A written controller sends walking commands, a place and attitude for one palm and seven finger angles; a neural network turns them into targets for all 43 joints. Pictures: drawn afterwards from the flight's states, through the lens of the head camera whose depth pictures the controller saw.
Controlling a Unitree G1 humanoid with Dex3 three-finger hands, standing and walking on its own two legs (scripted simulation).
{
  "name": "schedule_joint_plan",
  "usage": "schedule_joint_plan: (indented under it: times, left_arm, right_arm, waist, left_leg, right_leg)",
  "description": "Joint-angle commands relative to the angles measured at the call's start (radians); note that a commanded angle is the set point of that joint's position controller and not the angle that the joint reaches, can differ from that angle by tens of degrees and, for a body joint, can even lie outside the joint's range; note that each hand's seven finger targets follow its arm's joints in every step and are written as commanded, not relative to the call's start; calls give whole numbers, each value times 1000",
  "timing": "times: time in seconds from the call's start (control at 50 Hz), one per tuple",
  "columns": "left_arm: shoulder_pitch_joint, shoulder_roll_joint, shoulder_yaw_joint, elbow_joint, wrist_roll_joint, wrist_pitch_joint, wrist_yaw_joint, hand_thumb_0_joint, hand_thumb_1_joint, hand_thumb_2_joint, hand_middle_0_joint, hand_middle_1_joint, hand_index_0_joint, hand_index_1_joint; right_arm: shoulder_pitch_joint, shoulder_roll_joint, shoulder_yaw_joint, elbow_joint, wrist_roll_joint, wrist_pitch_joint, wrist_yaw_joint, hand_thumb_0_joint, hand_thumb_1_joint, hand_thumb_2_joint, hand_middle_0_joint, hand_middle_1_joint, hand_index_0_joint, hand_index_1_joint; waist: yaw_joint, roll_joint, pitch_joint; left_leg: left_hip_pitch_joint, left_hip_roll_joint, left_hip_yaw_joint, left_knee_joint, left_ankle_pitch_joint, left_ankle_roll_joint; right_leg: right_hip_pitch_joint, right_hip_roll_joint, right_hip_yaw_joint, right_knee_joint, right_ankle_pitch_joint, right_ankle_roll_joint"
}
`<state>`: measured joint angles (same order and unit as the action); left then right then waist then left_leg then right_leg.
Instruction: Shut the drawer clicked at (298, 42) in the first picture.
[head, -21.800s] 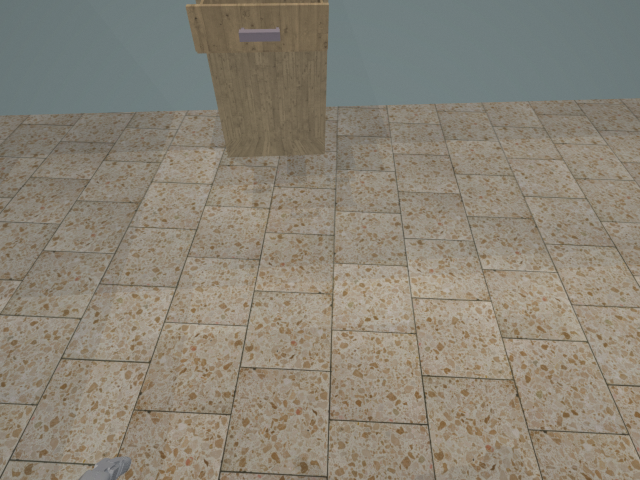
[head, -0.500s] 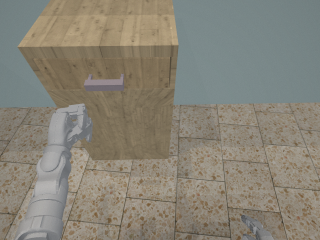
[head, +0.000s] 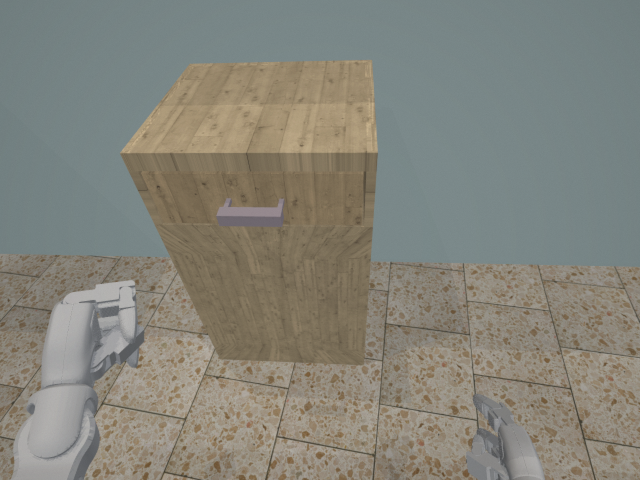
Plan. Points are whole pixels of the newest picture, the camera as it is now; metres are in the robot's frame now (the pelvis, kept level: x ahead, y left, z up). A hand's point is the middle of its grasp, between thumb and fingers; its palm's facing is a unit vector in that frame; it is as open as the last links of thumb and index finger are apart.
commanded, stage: draw the hand back to the body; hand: left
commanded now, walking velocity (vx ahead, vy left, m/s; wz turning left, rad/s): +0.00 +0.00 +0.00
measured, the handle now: (252, 209) +0.62 +0.21 -0.04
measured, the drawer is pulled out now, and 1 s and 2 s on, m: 0.00 0.00 0.00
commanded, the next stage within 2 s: step back with the hand held close in 0.38 s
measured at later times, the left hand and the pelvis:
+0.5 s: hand (78, 374) +0.17 +0.24 +0.15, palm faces +0.40 -0.83 -0.38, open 3.3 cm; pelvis -0.01 +0.00 +0.00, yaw +0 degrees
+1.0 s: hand (32, 405) +0.14 +0.27 +0.15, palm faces +0.31 -0.80 -0.50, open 3.2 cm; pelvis -0.06 +0.03 -0.01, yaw -1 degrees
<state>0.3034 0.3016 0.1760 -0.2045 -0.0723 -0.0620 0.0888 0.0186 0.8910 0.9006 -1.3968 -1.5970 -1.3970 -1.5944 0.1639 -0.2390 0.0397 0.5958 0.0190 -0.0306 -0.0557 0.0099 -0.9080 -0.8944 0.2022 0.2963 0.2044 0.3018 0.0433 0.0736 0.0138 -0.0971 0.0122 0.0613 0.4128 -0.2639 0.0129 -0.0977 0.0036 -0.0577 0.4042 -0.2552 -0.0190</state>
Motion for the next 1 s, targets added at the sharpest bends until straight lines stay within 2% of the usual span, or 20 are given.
schedule_joint_plan:
  times: [0.0,0.08,0.18,0.22,0.24,0.26,0.28,0.32,0.36,0.48,0.5,0.52,0.56,0.58,0.66,0.76,0.8,0.88,0.94,0.98]
  left_arm:
    - [-48,181,138,-318,-1,-70,14,0,900,900,-1400,-1600,-1400,-1600]
    - [69,204,183,-423,1,-81,19,0,900,900,-1400,-1600,-1400,-1600]
    - [189,215,235,-487,-1,-97,24,0,900,900,-1400,-1600,-1400,-1600]
    - [177,176,204,-435,2,-95,22,0,900,900,-1400,-1600,-1400,-1600]
    - [165,172,201,-422,2,-97,22,0,900,900,-1400,-1600,-1400,-1600]
    - [153,169,199,-418,4,-99,22,0,900,900,-1400,-1600,-1400,-1600]
    - [139,167,189,-403,5,-97,21,0,900,900,-1400,-1600,-1400,-1600]
    - [121,180,196,-433,9,-108,26,0,900,900,-1400,-1600,-1400,-1600]
    - [124,190,208,-452,11,-113,31,0,900,900,-1400,-1600,-1400,-1600]
    - [144,199,223,-452,10,-108,33,0,900,900,-1400,-1600,-1400,-1600]
    - [56,312,351,-523,12,-150,37,0,900,900,-1400,-1600,-1400,-1600]
    - [153,243,308,-427,16,-154,30,0,900,900,-1400,-1600,-1400,-1600]
    - [224,189,256,-426,20,-162,23,0,900,900,-1400,-1600,-1400,-1600]
    - [232,191,257,-448,20,-170,22,0,900,900,-1400,-1600,-1400,-1600]
    - [303,211,276,-483,19,-182,31,0,900,900,-1400,-1600,-1400,-1600]
    - [341,238,305,-513,16,-185,41,0,900,900,-1400,-1600,-1400,-1600]
    - [340,248,314,-539,19,-190,45,0,900,900,-1400,-1600,-1400,-1600]
    - [331,239,307,-553,28,-193,45,0,900,900,-1400,-1600,-1400,-1600]
    - [325,224,304,-534,36,-197,46,0,900,900,-1400,-1600,-1400,-1600]
    - [307,236,319,-566,45,-208,51,0,900,900,-1400,-1600,-1400,-1600]
  right_arm:
    - [-116,-92,-41,-154,-11,-68,-10,0,-900,-900,200,300,200,300]
    - [-115,-93,-48,-155,-15,-93,-7,0,-900,-900,200,300,200,300]
    - [-112,-84,-54,-154,-14,-120,-12,0,-900,-900,200,300,200,300]
    - [-104,-85,-54,-138,-14,-121,-14,0,-900,-900,200,300,200,300]
    - [-100,-87,-57,-136,-14,-122,-16,0,-900,-900,200,300,200,300]
    - [-99,-92,-61,-135,-13,-121,-19,0,-900,-900,200,300,200,300]
    - [-104,-93,-59,-132,-13,-121,-22,0,-900,-900,200,300,200,300]
    - [-101,-92,-58,-133,-15,-129,-25,0,-900,-900,200,300,200,300]
    - [-102,-90,-56,-134,-18,-138,-26,0,-900,-900,200,300,200,300]
    - [-112,-85,-53,-130,-20,-151,-29,0,-900,-900,200,300,200,300]
    - [-98,-110,-57,-160,-19,-121,-23,0,-900,-900,200,300,200,300]
    - [-85,-90,-60,-135,-24,-101,-21,0,-900,-900,200,300,200,300]
    - [-85,-96,-66,-148,-27,-75,-13,0,-900,-900,200,300,200,300]
    - [-94,-99,-69,-156,-31,-69,-15,0,-900,-900,200,300,200,300]
    - [-84,-103,-82,-178,-25,-41,-18,0,-900,-900,200,300,200,300]
    - [-88,-99,-94,-201,-16,-22,-25,0,-900,-900,200,300,200,300]
    - [-88,-101,-95,-208,-16,-24,-31,0,-900,-900,200,300,200,300]
    - [-89,-112,-98,-215,-19,-34,-34,0,-900,-900,200,300,200,300]
    - [-77,-112,-99,-217,-16,-44,-33,0,-900,-900,200,300,200,300]
    - [-77,-117,-101,-223,-16,-55,-35,0,-900,-900,200,300,200,300]
  waist:
    - [1,-31,-97]
    - [13,-9,-103]
    - [24,-44,-61]
    - [9,-59,-7]
    - [5,-97,6]
    - [4,-91,-7]
    - [4,-73,25]
    - [8,-33,-15]
    - [17,-29,-49]
    - [28,-37,-24]
    - [-25,-60,67]
    - [-29,-101,48]
    - [-34,-71,4]
    - [-32,-33,-10]
    - [-30,-39,-130]
    - [-27,-46,-167]
    - [-23,-11,-179]
    - [-22,35,-143]
    - [-29,-6,-96]
    - [-31,3,-95]
  left_leg:
    - [45,6,-35,-43,261,24]
    - [51,6,-37,-32,279,24]
    - [33,11,-41,-29,249,22]
    - [22,12,-36,-31,207,27]
    - [17,12,-37,-32,193,30]
    - [26,13,-36,-30,186,33]
    - [21,10,-39,-35,159,31]
    - [36,9,-42,-39,152,32]
    - [38,8,-45,-40,167,30]
    - [21,8,-51,-44,189,24]
    - [-63,23,-67,-22,111,41]
    - [-58,21,-77,-8,109,38]
    - [-55,30,-70,-11,140,37]
    - [-61,30,-70,-23,165,36]
    - [-65,49,-79,-36,284,37]
    - [-103,64,-93,-30,360,36]
    - [-124,72,-104,-39,379,37]
    - [-241,102,-131,-86,242,57]
    - [-364,117,-149,-121,33,72]
    - [-446,120,-168,-139,-105,84]
  right_leg:
    - [23,-9,44,-76,267,-2]
    - [30,-9,48,-81,278,-3]
    - [7,-6,44,-88,246,-2]
    - [-30,-10,45,-96,206,3]
    - [-39,-10,45,-102,188,5]
    - [-41,-12,49,-103,174,6]
    - [-58,-9,53,-121,137,4]
    - [-41,-15,52,-110,124,1]
    - [-14,-16,51,-98,142,0]
    - [-1,-9,56,-104,165,-7]
    - [-120,-67,177,-160,189,-5]
    - [-118,-86,165,-163,177,-9]
    - [-114,-90,149,-143,186,-4]
    - [-102,-85,133,-127,213,-2]
    - [-28,-68,96,-44,317,11]
    - [-11,-56,83,18,378,21]
    - [2,-47,75,55,381,23]
    - [23,-25,77,117,291,31]
    - [46,-22,89,152,222,32]
    - [89,-18,99,169,212,32]
